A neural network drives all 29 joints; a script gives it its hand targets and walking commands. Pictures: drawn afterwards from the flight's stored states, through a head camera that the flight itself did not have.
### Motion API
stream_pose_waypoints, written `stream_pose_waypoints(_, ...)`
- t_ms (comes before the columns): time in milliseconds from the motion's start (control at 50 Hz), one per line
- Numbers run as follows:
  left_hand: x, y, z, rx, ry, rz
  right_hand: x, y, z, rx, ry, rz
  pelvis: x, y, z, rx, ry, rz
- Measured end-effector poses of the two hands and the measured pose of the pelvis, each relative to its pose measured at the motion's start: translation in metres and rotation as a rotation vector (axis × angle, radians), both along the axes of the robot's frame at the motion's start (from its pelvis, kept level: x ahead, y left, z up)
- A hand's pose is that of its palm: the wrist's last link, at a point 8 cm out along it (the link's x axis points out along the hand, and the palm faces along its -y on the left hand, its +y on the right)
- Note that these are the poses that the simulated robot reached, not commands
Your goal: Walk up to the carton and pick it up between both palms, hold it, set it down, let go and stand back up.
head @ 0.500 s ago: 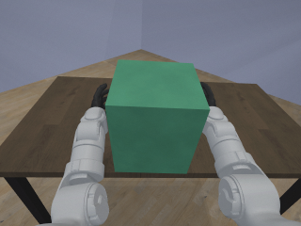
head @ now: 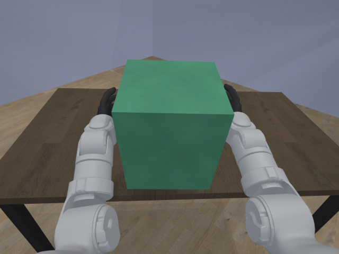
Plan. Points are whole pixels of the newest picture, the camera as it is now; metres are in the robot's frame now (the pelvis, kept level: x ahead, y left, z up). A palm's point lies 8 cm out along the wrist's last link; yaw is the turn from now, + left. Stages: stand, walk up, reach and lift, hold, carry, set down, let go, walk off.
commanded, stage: reach and lift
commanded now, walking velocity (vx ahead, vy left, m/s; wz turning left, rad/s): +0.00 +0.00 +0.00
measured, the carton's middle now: (169, 126) +0.39 +0.00 +0.17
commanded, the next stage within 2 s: hold in 0.48 s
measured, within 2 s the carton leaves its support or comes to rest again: neither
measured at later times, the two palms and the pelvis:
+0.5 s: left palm (104, 117) +0.39 +0.15 +0.20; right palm (231, 113) +0.39 -0.15 +0.22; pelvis +0.00 +0.00 +0.00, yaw +0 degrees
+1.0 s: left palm (100, 107) +0.37 +0.15 +0.23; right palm (234, 107) +0.38 -0.15 +0.24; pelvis +0.00 +0.00 +0.00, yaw +0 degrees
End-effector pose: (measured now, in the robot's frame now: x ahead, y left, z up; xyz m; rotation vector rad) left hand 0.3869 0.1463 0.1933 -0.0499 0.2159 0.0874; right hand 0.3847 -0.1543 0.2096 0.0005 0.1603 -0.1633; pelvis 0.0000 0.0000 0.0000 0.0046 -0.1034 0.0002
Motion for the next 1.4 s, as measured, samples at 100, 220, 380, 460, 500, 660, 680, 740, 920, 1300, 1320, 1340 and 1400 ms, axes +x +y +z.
stream_pose_waypoints(100, -0.001, 0.001, -0.001, 0.004, 0.011, -0.003, 0.000, 0.001, 0.000, -0.004, 0.011, 0.000, 0.000, 0.000, 0.000, 0.000, 0.000, 0.000)
stream_pose_waypoints(220, -0.001, 0.001, -0.001, 0.002, 0.018, -0.003, 0.000, 0.001, -0.001, 0.010, 0.018, 0.000, 0.000, 0.000, 0.000, 0.000, 0.000, 0.000)
stream_pose_waypoints(380, -0.001, 0.004, 0.004, -0.001, 0.009, 0.003, 0.001, 0.004, 0.005, 0.013, 0.008, 0.004, 0.000, 0.000, 0.000, 0.000, 0.000, 0.000)
stream_pose_waypoints(460, -0.001, 0.004, 0.003, -0.004, 0.016, 0.003, 0.001, 0.004, 0.005, 0.018, 0.016, 0.004, 0.000, 0.000, 0.000, 0.000, 0.001, 0.000)
stream_pose_waypoints(500, -0.001, 0.004, 0.005, -0.001, 0.014, 0.003, 0.002, 0.004, 0.006, 0.025, 0.014, 0.003, 0.000, 0.000, 0.000, 0.000, 0.001, 0.000)
stream_pose_waypoints(660, -0.002, 0.005, 0.018, -0.001, -0.020, 0.008, 0.000, 0.005, 0.018, 0.041, -0.020, 0.004, 0.001, 0.000, 0.000, 0.000, 0.002, 0.000)
stream_pose_waypoints(680, -0.002, 0.006, 0.019, 0.001, -0.016, 0.009, 0.000, 0.005, 0.018, 0.043, -0.016, 0.005, 0.000, 0.000, 0.000, 0.000, 0.001, 0.000)
stream_pose_waypoints(740, -0.004, 0.006, 0.018, 0.005, 0.004, 0.009, -0.001, 0.005, 0.015, 0.046, 0.004, 0.005, 0.000, 0.000, 0.000, 0.000, 0.000, 0.000)
stream_pose_waypoints(920, -0.009, 0.006, 0.037, 0.011, -0.038, 0.020, -0.005, 0.006, 0.028, 0.077, -0.038, 0.013, 0.000, 0.000, 0.000, 0.000, -0.001, 0.000)
stream_pose_waypoints(1300, -0.016, 0.006, 0.042, 0.036, -0.020, 0.015, -0.010, 0.005, 0.029, 0.079, -0.018, 0.016, -0.001, 0.000, 0.000, 0.000, -0.012, 0.000)
stream_pose_waypoints(1320, -0.016, 0.006, 0.042, 0.036, -0.019, 0.015, -0.010, 0.005, 0.029, 0.079, -0.017, 0.016, -0.001, 0.000, 0.000, 0.000, -0.012, 0.000)
stream_pose_waypoints(1340, -0.016, 0.006, 0.042, 0.037, -0.018, 0.015, -0.010, 0.005, 0.029, 0.079, -0.015, 0.016, -0.001, 0.000, 0.000, 0.000, -0.012, 0.000)
stream_pose_waypoints(1400, -0.016, 0.006, 0.041, 0.037, -0.014, 0.015, -0.010, 0.005, 0.028, 0.079, -0.012, 0.016, -0.001, 0.000, 0.000, 0.000, -0.012, 0.000)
